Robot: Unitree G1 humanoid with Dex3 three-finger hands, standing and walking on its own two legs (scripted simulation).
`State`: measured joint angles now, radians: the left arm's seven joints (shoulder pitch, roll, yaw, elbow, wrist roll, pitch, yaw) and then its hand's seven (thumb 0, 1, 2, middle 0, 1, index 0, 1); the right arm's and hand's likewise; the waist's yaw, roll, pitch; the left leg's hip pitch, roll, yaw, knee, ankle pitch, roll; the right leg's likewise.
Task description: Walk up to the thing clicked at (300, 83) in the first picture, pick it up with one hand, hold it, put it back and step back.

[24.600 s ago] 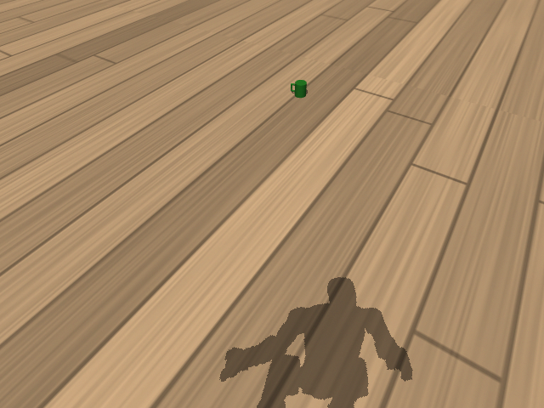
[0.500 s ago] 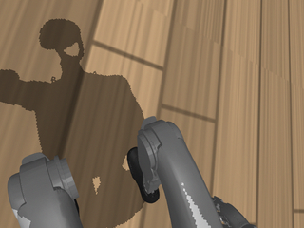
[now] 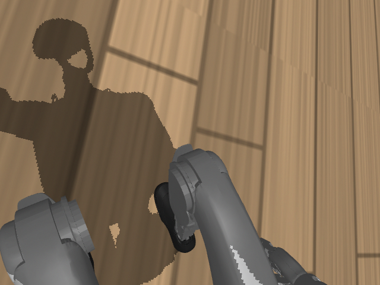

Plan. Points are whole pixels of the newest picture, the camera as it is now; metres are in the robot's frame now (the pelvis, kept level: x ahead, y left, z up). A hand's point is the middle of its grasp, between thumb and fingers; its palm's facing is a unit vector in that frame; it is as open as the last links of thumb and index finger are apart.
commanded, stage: rest palm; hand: left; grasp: from above
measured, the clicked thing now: out of the picture +0.47 +0.39 -0.27
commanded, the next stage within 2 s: close in 0.12 s
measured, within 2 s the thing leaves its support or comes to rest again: neither
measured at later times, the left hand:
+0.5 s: hand out of the picture +0.46 +0.38 -0.23, palm faces -0.43 -0.14 -0.89, open 12.5 cm
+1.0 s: hand out of the picture +0.46 +0.38 -0.23, palm faces -0.44 -0.14 -0.89, open 12.1 cm
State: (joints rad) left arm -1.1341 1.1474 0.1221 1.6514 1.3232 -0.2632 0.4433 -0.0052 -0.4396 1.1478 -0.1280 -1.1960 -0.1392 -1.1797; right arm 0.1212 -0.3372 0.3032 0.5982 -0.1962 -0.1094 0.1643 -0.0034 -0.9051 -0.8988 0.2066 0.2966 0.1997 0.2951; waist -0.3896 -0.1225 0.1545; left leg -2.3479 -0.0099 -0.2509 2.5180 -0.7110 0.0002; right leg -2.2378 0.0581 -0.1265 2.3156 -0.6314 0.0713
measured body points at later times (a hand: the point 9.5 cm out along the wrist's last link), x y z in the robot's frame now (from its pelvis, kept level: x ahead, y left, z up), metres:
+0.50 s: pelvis +0.00 +0.00 +0.00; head +0.28 +0.15 +0.32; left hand +0.48 +0.38 -0.18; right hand +0.06 -0.26 -0.05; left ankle +0.06 +0.12 -0.28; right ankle +0.13 -0.13 -0.28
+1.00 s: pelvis +0.00 +0.00 +0.00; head +0.28 +0.14 +0.32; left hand +0.48 +0.39 -0.18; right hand +0.06 -0.26 -0.05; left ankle +0.06 +0.12 -0.28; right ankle +0.13 -0.13 -0.28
